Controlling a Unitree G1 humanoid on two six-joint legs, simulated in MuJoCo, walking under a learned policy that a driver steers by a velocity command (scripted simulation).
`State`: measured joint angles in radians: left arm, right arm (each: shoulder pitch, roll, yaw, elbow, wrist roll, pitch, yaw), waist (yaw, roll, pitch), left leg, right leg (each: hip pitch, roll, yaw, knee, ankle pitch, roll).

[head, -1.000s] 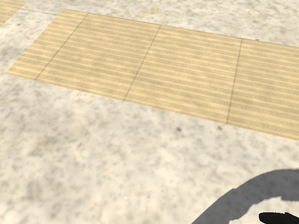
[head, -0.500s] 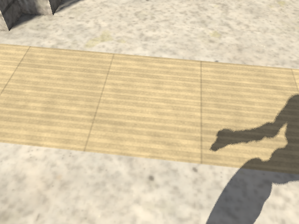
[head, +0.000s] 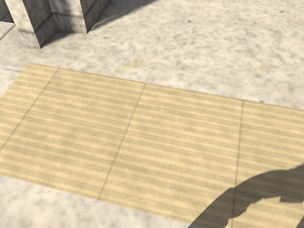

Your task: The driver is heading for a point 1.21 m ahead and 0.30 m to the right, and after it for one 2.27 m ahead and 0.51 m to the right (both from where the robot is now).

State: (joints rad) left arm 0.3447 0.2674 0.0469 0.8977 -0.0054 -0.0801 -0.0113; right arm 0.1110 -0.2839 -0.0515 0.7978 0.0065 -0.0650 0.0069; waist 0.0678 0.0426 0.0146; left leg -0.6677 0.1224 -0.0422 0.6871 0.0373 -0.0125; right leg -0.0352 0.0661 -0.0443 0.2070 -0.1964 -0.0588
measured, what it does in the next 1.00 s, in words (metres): walks ahead, turning right: left foot, then right foot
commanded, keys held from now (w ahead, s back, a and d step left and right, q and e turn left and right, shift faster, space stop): w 0.04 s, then w+e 0.80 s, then w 0.16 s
